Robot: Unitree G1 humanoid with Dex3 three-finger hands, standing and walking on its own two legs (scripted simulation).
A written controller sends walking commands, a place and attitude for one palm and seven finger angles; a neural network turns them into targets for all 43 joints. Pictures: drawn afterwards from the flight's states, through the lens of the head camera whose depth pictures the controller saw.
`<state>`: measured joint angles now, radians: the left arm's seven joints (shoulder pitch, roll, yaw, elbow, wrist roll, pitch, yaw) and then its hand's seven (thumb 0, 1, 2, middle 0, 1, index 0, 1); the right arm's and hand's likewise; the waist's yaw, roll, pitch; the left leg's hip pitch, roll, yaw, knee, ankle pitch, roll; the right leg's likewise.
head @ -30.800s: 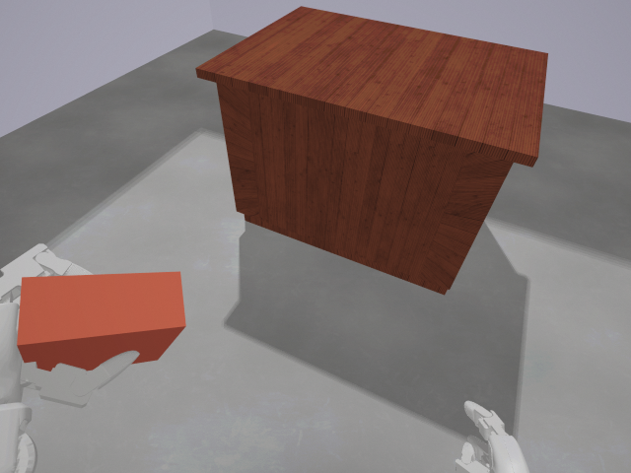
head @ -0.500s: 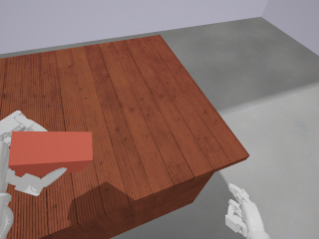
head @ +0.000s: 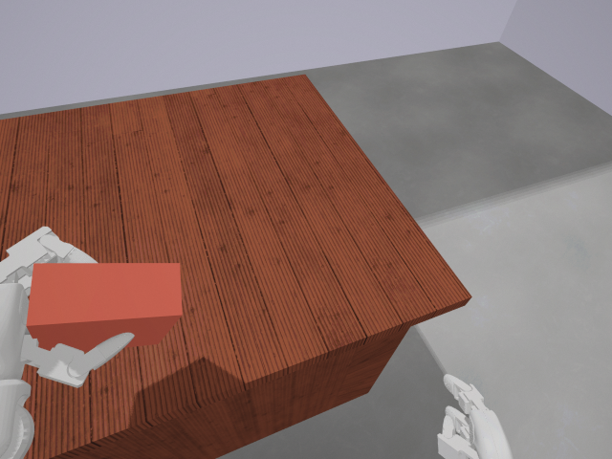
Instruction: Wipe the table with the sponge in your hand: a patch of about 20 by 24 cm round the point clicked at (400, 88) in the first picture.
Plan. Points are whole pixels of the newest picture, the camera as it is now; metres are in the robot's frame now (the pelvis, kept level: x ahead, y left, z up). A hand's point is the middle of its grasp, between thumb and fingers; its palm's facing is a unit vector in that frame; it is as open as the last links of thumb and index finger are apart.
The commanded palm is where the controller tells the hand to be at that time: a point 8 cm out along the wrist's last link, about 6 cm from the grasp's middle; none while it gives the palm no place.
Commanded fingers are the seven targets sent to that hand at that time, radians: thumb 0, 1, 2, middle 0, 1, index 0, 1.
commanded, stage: turn the palm down, sponge in hand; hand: left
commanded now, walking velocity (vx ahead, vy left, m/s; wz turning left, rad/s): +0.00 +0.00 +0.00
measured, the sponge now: (128, 310) +0.23 +0.22 +0.11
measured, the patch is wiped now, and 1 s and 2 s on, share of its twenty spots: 0.00 0.00 0.00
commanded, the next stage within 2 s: none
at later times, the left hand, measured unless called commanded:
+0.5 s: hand (62, 323) +0.20 +0.25 +0.15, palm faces +0.44 -0.59 -0.67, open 9.6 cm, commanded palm +0.17 +0.27 +0.18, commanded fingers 0.00 0.10 1.30 -1.20 -1.60 -1.20 -1.60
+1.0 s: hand (69, 315) +0.21 +0.25 +0.15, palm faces +0.24 -0.38 -0.89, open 9.6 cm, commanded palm +0.18 +0.25 +0.19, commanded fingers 0.00 0.10 1.30 -1.20 -1.60 -1.20 -1.60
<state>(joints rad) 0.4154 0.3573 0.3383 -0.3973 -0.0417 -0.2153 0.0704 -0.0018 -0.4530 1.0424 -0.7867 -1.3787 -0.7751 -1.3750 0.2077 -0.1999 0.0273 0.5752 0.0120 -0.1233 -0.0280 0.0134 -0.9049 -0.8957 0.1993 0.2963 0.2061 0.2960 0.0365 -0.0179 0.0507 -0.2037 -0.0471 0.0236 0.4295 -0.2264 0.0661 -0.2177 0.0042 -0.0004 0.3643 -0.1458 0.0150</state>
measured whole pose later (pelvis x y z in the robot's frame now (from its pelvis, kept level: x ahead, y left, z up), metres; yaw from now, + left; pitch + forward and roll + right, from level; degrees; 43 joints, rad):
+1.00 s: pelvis +0.01 -0.06 -0.02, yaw +2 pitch +2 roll +1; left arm 0.37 0.64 0.34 -0.41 0.30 0.22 -0.01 0.00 -0.45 1.04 -0.79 -1.38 -0.78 -1.38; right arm 0.20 -0.29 -0.01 0.56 0.05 -0.02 -0.12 0.01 -0.91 -0.90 0.20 0.30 0.20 0.30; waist 0.10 0.09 -0.02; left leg -0.31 -0.02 -0.02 0.61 -0.33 -0.01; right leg -0.35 0.05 -0.02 0.64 -0.32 -0.07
